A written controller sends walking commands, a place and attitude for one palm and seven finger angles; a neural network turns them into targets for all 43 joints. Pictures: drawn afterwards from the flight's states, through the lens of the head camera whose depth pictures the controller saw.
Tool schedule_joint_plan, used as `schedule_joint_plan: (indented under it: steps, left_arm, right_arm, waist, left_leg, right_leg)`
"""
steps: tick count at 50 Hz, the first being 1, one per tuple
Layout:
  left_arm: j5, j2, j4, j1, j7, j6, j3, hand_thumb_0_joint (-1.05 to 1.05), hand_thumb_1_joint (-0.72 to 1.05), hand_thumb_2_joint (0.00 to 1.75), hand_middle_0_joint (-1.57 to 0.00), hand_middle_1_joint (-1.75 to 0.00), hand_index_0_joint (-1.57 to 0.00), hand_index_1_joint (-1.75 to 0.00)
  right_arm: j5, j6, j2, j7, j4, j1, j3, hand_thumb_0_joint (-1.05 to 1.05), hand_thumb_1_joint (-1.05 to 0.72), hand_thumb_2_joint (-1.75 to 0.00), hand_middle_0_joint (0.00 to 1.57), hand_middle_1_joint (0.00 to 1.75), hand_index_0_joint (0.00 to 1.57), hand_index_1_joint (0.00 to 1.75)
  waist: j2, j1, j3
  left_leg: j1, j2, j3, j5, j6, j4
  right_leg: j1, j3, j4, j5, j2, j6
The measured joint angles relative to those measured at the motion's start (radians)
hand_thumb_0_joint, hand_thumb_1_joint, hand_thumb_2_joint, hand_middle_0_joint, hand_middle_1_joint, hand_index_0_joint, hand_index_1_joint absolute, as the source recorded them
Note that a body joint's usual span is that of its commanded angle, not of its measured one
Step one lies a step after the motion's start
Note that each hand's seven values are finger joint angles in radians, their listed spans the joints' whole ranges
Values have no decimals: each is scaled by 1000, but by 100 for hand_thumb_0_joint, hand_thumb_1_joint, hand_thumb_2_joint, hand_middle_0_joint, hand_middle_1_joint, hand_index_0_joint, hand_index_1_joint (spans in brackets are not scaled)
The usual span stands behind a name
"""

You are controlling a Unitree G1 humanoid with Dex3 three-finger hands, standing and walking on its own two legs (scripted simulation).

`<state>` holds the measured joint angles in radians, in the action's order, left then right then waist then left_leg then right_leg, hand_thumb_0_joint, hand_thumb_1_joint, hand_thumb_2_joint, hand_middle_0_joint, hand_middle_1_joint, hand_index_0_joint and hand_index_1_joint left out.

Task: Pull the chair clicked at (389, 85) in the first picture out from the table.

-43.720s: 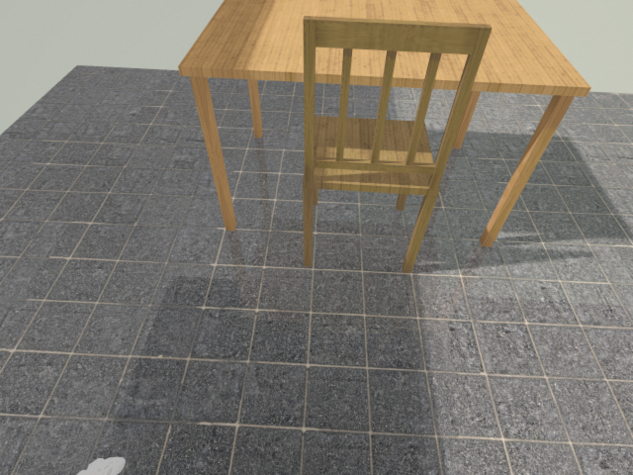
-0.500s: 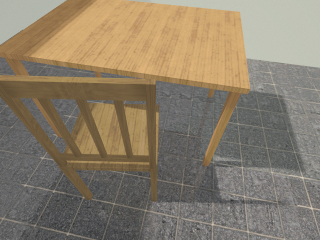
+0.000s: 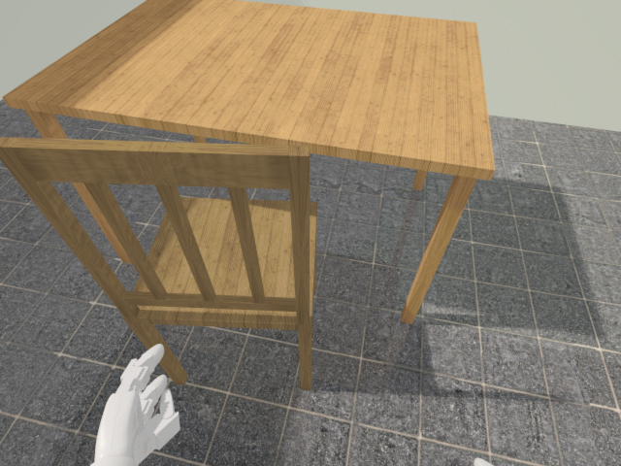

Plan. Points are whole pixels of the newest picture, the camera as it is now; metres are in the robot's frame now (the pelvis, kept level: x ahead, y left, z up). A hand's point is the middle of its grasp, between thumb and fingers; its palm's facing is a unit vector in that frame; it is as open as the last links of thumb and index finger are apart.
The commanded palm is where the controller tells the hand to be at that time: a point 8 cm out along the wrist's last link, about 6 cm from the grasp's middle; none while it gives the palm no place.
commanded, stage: raise the hand toward the chair's back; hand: left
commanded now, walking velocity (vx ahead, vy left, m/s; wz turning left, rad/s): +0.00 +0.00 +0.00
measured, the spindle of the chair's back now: (191, 250) +0.47 +0.24 -0.06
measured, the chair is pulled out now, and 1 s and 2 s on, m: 0.18 0.18 0.18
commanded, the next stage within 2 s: aim the fingers beside a spindle in 1.94 s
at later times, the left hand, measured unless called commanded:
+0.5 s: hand (182, 446) +0.16 +0.17 -0.05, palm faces -0.07 -1.00 -0.04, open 11.3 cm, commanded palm +0.13 +0.23 -0.04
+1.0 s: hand (158, 429) +0.18 +0.20 -0.04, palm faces +0.00 -1.00 -0.05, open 15.5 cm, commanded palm +0.15 +0.26 -0.03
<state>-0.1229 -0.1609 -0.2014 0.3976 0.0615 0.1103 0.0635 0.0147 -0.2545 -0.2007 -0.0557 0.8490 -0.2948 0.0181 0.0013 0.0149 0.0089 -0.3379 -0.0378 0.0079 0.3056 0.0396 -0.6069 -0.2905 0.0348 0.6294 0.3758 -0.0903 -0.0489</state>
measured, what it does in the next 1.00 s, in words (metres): lowers itself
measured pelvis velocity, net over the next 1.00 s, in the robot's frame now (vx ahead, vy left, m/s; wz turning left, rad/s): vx -0.05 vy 0.01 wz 0.00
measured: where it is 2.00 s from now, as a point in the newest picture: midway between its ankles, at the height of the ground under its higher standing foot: outside the picture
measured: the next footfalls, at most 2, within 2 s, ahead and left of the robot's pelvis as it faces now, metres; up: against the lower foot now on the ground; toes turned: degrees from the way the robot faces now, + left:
none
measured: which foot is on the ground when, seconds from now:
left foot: down 0.00-1.00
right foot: down 0.00-1.00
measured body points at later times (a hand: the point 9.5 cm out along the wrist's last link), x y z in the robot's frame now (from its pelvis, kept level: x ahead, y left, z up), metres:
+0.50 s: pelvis -0.07 -0.01 -0.10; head +0.00 +0.00 +0.34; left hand +0.16 +0.22 -0.05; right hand +0.14 -0.22 -0.18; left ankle +0.00 +0.15 -0.73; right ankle -0.03 -0.15 -0.73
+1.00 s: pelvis -0.05 +0.01 -0.09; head +0.01 +0.03 +0.36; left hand +0.17 +0.26 -0.03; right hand +0.14 -0.23 -0.15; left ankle +0.00 +0.15 -0.73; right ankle -0.03 -0.15 -0.73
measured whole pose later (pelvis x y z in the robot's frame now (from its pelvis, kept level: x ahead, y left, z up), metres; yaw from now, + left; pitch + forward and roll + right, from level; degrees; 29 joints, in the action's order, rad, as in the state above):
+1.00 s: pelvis -0.05 +0.01 -0.09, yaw +0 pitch +15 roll -3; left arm -0.24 -0.23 0.04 0.37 -0.24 0.37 0.18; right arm 0.02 -0.26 -0.23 -0.06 0.55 -0.20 0.02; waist 0.01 0.01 0.14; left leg -0.98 -0.06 -0.06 0.49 0.03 -1.21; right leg -0.88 0.04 1.17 0.54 -0.07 -0.05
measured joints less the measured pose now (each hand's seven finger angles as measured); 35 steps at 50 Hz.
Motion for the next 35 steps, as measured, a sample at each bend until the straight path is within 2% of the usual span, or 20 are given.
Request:
schedule_joint_plan:
  steps: [2,5,6,8,10,13,16,19,21,24,28,31,35]
  left_arm:
    - [-22,15,29,-50,-66,139,33,2,84,87,-19,-28,-19,-29]
    - [-64,25,11,-98,-231,361,65,1,79,85,-18,-28,-19,-28]
    - [-73,24,-5,-106,-288,417,72,1,77,84,-18,-27,-19,-28]
    - [-92,20,-22,-98,-371,455,77,1,72,82,-17,-27,-18,-27]
    - [-109,16,-18,-64,-405,430,78,1,68,80,-17,-26,-18,-27]
    - [-118,6,33,4,-385,381,83,1,61,77,-17,-25,-18,-26]
    - [-113,-15,132,53,-344,379,89,2,54,75,-16,-24,-17,-25]
    - [-119,-39,205,33,-345,391,89,2,46,72,-15,-23,-16,-24]
    - [-127,-52,220,-10,-370,368,87,2,42,70,-15,-22,-16,-23]
    - [-135,-68,210,-76,-403,283,90,1,35,67,-14,-21,-15,-22]
    - [-141,-72,197,-90,-386,179,110,1,25,63,-13,-20,-14,-20]
    - [-139,-64,199,-66,-346,179,124,1,19,60,-13,-19,-14,-19]
    - [-131,-61,203,-39,-316,236,132,1,9,56,-12,-17,-13,-18]
  right_arm:
    - [-10,-21,-10,14,-60,40,16,1,-91,-90,20,30,20,30]
    - [-16,-32,-18,43,-151,107,38,1,-91,-90,20,30,20,30]
    - [-14,-32,-24,52,-183,127,45,1,-91,-90,20,30,20,30]
    - [-7,-23,-39,59,-249,157,58,1,-91,-90,20,30,20,30]
    - [1,-10,-54,53,-307,173,64,1,-91,-90,20,30,20,30]
    - [4,-5,-66,34,-363,178,63,1,-91,-90,20,30,20,30]
    - [-3,-12,-59,9,-373,169,44,1,-91,-90,20,30,20,30]
    - [-4,-22,-43,-7,-346,158,12,1,-91,-90,20,30,20,30]
    - [-1,-21,-26,-14,-322,148,-10,1,-91,-90,20,30,20,30]
    - [4,-10,4,-18,-291,125,-35,1,-90,-90,20,30,20,30]
    - [6,13,32,-16,-270,79,-41,1,-90,-90,20,30,21,30]
    - [4,13,30,-15,-259,44,-31,1,-90,-90,20,30,21,30]
    - [1,0,4,-13,-248,18,-13,1,-90,-90,20,30,21,30]
  waist:
    - [2,9,49]
    - [-20,5,103]
    - [-25,2,112]
    - [-34,-10,122]
    - [-40,-24,128]
    - [-36,-46,130]
    - [-24,-65,128]
    - [-4,-71,123]
    - [9,-68,120]
    - [25,-50,117]
    - [36,-18,117]
    - [37,-2,122]
    - [32,5,129]
  left_leg:
    - [-107,-5,-1,24,3,-84]
    - [-280,-17,4,75,11,-242]
    - [-333,-21,2,94,16,-297]
    - [-423,-25,-4,125,20,-397]
    - [-496,-25,-13,154,22,-480]
    - [-578,-28,-39,185,25,-575]
    - [-635,-33,-71,204,25,-642]
    - [-677,-35,-101,211,27,-683]
    - [-696,-35,-113,209,27,-696]
    - [-705,-37,-116,198,27,-690]
    - [-682,-40,-97,181,22,-650]
    - [-663,-40,-80,171,15,-620]
    - [-659,-35,-66,169,7,-606]
  right_leg:
    - [-112,-7,90,24,2,2]
    - [-297,-27,261,78,11,10]
    - [-350,-30,317,97,14,9]
    - [-441,-34,420,134,17,16]
    - [-510,-33,503,164,17,16]
    - [-578,-17,588,196,22,22]
    - [-615,9,637,214,29,30]
    - [-638,35,660,219,34,35]
    - [-649,45,664,215,37,36]
    - [-655,47,653,201,40,34]
    - [-640,31,611,176,42,28]
    - [-628,17,581,161,41,20]
    - [-626,5,566,155,35,11]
